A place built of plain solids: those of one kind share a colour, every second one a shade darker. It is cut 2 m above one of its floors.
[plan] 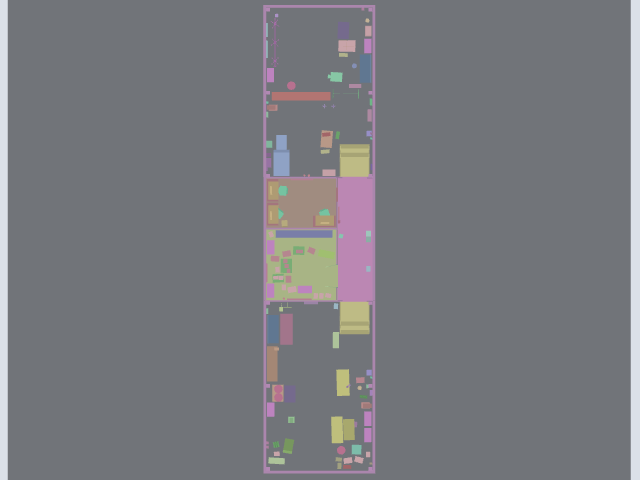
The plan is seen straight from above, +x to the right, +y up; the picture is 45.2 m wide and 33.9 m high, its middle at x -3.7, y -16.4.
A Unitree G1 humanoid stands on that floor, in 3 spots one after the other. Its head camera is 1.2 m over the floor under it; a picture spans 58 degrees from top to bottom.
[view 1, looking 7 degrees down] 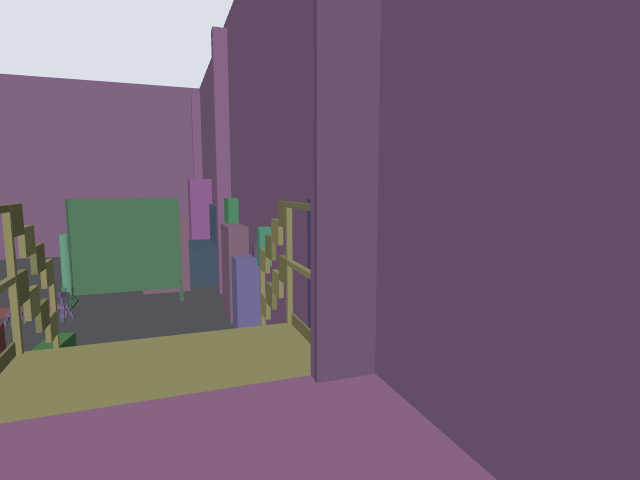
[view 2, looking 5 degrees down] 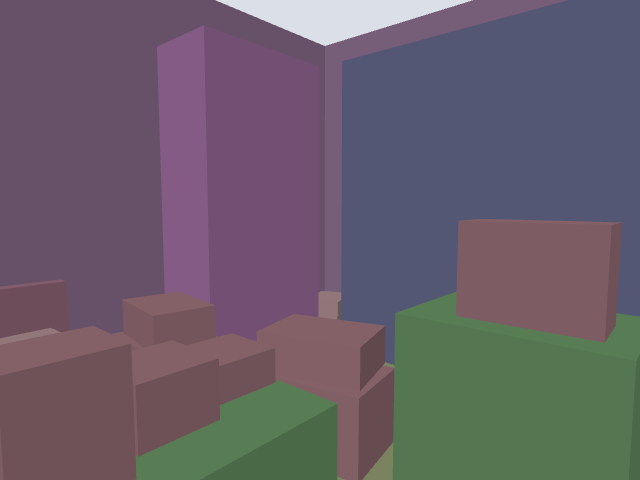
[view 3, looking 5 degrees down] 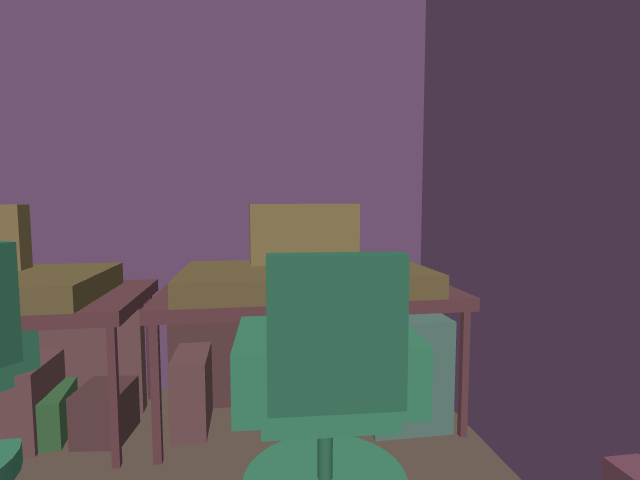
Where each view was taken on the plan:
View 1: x -1.25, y -14.45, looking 70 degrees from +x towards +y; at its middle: wall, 2.56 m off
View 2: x -4.70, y -18.95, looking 131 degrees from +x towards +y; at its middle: wall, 4.29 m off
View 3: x -4.70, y -13.20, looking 171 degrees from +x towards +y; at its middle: desk_load_tidy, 2.43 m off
